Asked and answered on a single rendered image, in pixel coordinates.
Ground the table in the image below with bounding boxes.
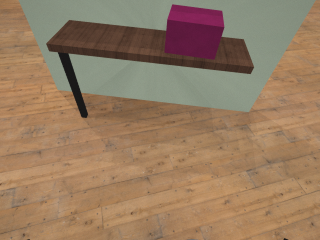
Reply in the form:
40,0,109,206
46,20,254,118

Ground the carton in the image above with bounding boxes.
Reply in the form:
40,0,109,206
164,4,225,60

